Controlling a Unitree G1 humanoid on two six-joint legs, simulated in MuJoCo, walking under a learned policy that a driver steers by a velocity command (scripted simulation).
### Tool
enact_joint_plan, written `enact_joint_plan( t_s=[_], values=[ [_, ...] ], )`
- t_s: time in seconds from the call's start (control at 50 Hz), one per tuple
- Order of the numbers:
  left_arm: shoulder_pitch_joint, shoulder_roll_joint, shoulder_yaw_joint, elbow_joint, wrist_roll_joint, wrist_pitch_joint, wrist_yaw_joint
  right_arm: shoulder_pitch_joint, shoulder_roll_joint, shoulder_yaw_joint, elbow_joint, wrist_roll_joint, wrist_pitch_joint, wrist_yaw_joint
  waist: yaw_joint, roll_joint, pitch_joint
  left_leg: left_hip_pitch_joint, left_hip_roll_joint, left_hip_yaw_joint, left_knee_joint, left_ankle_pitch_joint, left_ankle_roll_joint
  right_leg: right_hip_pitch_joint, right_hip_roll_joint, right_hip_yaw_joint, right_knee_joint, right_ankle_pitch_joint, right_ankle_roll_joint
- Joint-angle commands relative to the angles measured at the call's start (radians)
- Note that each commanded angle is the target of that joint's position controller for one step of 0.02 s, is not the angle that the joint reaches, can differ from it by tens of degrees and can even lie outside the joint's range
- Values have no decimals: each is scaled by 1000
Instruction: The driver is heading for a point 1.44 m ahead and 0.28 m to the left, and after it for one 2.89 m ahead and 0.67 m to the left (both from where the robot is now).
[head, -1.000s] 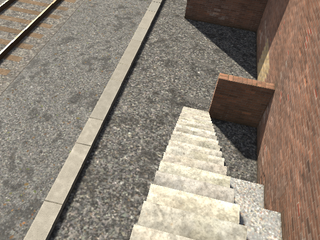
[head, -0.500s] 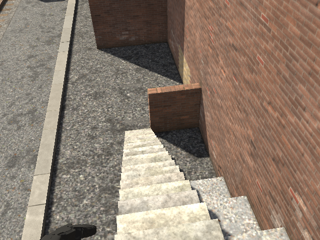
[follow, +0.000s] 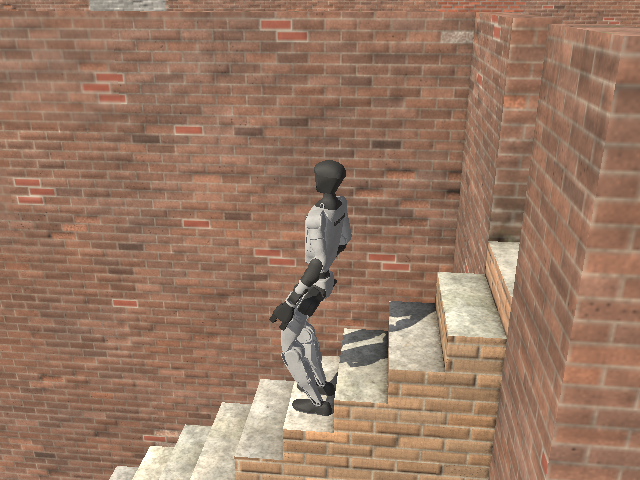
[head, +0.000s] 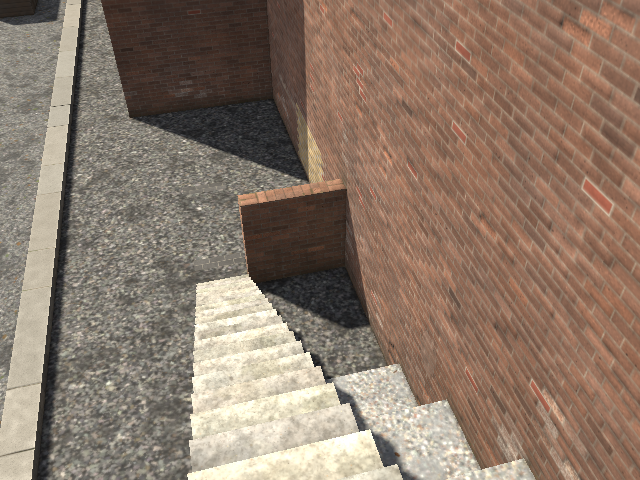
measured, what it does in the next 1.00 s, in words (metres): goes down: left foot, then right foot 0.19 m lower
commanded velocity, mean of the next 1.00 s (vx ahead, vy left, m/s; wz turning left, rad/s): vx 0.44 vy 0.00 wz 0.19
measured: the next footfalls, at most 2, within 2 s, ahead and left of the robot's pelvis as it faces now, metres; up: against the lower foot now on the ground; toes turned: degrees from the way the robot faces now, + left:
left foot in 0.02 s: +0.02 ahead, +0.07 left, +0.00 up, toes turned +3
right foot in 0.52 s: +0.34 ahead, -0.14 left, -0.19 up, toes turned -5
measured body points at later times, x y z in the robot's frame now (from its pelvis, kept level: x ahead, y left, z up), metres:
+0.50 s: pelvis +0.24 -0.04 -0.10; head +0.24 -0.03 +0.35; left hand +0.42 +0.15 -0.22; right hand +0.10 -0.24 -0.24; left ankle -0.02 +0.07 -0.71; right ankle +0.37 -0.14 -0.81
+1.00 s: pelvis +0.50 -0.02 -0.33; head +0.48 +0.00 +0.11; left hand +0.39 +0.18 -0.50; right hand +0.59 -0.27 -0.47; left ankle +0.54 +0.03 -1.07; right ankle +0.33 -0.14 -0.86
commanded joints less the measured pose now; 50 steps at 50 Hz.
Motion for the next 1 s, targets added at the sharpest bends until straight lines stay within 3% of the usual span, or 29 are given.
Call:
enact_joint_plan(
  t_s=[0.02,0.04,0.06,0.12,0.2,0.26,0.32,0.4,0.44,0.48,0.5,0.52,0.54,0.56,0.58,0.6,0.62,0.64,0.68,0.7,0.72,0.74,0.82,0.9,0.92,0.94,0.96,0.98,1.0],
  values=[
    [-44,60,37,-49,-3,-14,0,346,-101,-22,62,2,-46,-14,-139,95,146,528,270,-419,-290,-327,17,-625,-37,105,351,-356,-46],
    [-141,81,52,-106,-47,-55,-24,472,-210,-53,122,1,-72,-15,-158,107,231,545,416,-895,-452,-313,36,-916,88,131,326,-246,-15],
    [-221,111,62,-86,-42,-78,-42,544,-191,-62,198,-7,-88,-43,-171,32,301,522,455,-925,-522,-259,16,-1000,71,206,422,-79,14],
    [-112,100,64,21,-12,-69,-50,278,-117,-36,185,-21,-130,-59,-5,20,284,258,327,-503,-467,192,-55,-712,-15,209,523,267,53],
    [-107,78,63,63,1,-14,-55,211,-62,-20,191,-19,-146,-32,34,52,223,56,189,-191,-420,297,30,-499,-21,115,618,552,75],
    [-241,62,47,51,24,-26,-33,342,-52,-4,241,-11,-162,-44,-33,43,259,125,182,-181,-341,265,13,-586,-32,70,438,737,78],
    [-317,10,0,18,38,-61,-55,360,-27,11,272,-10,-171,-59,-80,82,264,17,143,-78,-336,355,-10,-328,-79,-60,133,980,49],
    [-400,69,-1,9,10,-83,-56,365,-40,16,289,-25,-158,-68,-148,118,246,112,138,-69,-77,383,41,-298,-130,-116,-19,1013,4],
    [-327,71,-4,63,8,-94,-52,350,-70,-2,284,-25,-151,-76,-165,76,185,110,126,-94,76,371,62,-171,-131,-163,-84,1014,10],
    [-99,96,15,156,-2,-97,-39,303,-107,-15,286,-58,-112,-79,-70,-5,120,108,126,-129,360,395,73,26,-157,-129,-151,998,3],
    [118,108,27,215,-2,-106,-24,267,-134,-29,292,-41,-112,-75,49,-2,88,12,132,-138,564,574,83,245,-137,-182,-148,966,6],
    [263,144,33,267,14,-118,-20,261,-187,-60,291,-4,-110,-81,119,-70,111,-73,80,-168,791,547,75,389,-198,-66,-432,964,14],
    [355,207,59,312,27,-124,-19,222,-175,-74,305,5,-110,-89,182,-231,158,-268,-116,-89,1244,-233,56,544,-286,-71,-500,1345,-22],
    [355,276,47,281,29,-130,-39,461,-58,-62,251,85,-112,-87,-33,-380,-70,-706,-121,-238,1325,-457,7,1091,-562,115,99,1988,-108],
    [376,171,30,259,-13,-116,-46,394,-86,-56,311,60,-116,-113,66,-254,-100,-712,-63,-247,1200,-369,17,968,-533,107,55,1916,-57],
    [339,110,2,237,-1,-125,-48,265,-127,-78,292,47,-112,-109,63,-160,1,-720,-28,-240,1068,-201,17,800,-517,113,-85,1479,-55],
    [287,130,9,240,8,-136,-42,245,-107,-89,302,16,-97,-98,0,-110,35,-654,15,-183,1057,-120,12,612,-536,155,-123,1257,-85],
    [246,109,6,237,-13,-166,-47,226,-109,-93,307,-12,-72,-81,-32,-123,45,-540,45,-237,871,134,30,391,-536,139,-162,1109,-94],
    [206,120,6,265,4,-209,-57,148,-55,-89,250,-15,-4,-64,-83,-187,217,-458,57,-217,653,265,-4,24,-535,104,-210,933,-128],
    [151,111,7,268,3,-216,-60,109,-51,-85,230,-45,18,-66,-92,-130,242,-409,88,-182,547,353,2,-57,-496,88,-227,880,-122],
    [103,117,11,255,21,-215,-57,136,-74,-96,252,-44,26,-67,-104,-112,196,-307,43,-118,596,460,22,-114,-447,23,-170,804,-102],
    [81,63,-5,248,7,-231,-53,70,-86,-105,217,-43,23,-53,-107,-103,205,-401,59,-178,457,686,37,-52,-398,-39,-157,590,-38],
    [22,86,-11,256,1,-240,-17,30,-3,-58,199,-15,-18,18,-121,-50,211,59,41,-95,74,1205,66,-356,-313,-188,-115,-65,67],
    [159,72,-15,306,51,-192,-17,48,-107,-81,227,-8,12,-14,-24,-82,265,-111,55,-21,74,1036,95,-47,-357,-221,204,94,73],
    [243,34,-19,317,69,-155,-13,-100,-116,-67,163,22,-2,-16,55,-22,376,-291,104,-46,-327,886,88,140,-341,-236,234,184,77],
    [250,67,-17,342,93,-133,-18,-38,-109,-78,173,-5,-19,-26,32,-56,289,-77,32,88,-215,872,97,106,-332,-228,408,352,38],
    [219,118,2,336,76,-116,-13,182,-132,-90,228,4,-36,-30,-85,-75,154,166,55,-2,-297,813,138,69,-347,-197,638,502,32],
    [131,177,23,320,58,-107,-16,385,-201,-119,288,-2,-38,-30,-232,18,115,340,45,-10,-351,871,197,-36,-226,-269,1092,327,63],
    [229,90,19,242,32,-106,-25,400,-298,-116,326,9,-41,-17,-76,305,98,616,221,-187,22,1646,238,-470,-84,-257,1358,-494,102]
  ],
)
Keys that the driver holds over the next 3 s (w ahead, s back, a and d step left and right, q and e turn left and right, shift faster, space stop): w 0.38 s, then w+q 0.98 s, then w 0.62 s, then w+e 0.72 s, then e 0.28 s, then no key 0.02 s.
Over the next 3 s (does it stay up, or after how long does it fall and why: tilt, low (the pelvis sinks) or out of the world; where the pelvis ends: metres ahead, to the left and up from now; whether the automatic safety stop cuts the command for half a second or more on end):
stays up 1.28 0.25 -0.97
